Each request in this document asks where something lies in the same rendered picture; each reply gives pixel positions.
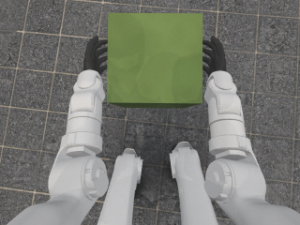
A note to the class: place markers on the carton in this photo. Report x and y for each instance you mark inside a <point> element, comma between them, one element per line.
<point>155,60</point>

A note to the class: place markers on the right robot thigh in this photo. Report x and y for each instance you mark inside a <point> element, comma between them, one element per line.
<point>195,205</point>

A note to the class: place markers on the right robot hand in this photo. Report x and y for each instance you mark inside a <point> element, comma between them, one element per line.
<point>217,61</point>

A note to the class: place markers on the left robot forearm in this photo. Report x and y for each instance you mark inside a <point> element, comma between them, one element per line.
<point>84,119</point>

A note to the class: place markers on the right robot shin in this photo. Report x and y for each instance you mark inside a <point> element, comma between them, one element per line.
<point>186,144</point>

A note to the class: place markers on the robot right upper arm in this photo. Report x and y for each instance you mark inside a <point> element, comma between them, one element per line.
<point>239,190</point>

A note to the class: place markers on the robot left upper arm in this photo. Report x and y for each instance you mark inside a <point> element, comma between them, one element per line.
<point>75,184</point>

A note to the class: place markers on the left robot hand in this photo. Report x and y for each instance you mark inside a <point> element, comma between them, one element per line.
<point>91,59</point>

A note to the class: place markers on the right robot forearm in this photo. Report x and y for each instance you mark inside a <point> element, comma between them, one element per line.
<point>226,120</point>

